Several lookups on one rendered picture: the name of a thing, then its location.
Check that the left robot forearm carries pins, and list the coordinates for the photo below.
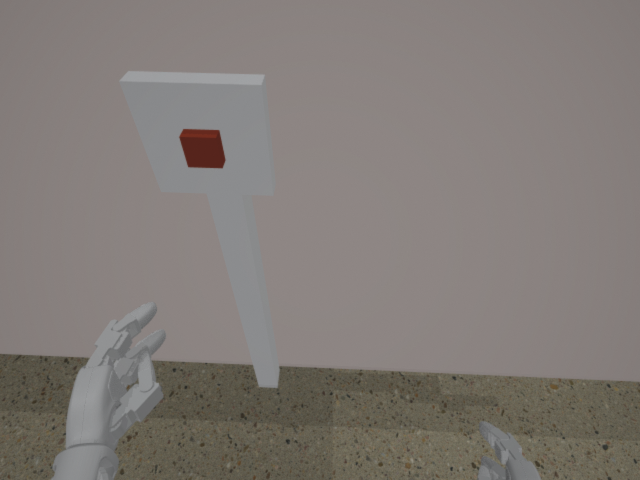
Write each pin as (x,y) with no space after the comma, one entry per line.
(89,461)

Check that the left robot hand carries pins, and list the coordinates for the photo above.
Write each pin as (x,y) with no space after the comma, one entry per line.
(100,385)

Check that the button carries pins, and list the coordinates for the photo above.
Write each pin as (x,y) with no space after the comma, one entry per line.
(202,148)

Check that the right robot hand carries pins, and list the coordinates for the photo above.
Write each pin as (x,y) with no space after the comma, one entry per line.
(509,453)

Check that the panel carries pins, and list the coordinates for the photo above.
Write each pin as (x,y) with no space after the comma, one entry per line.
(162,104)

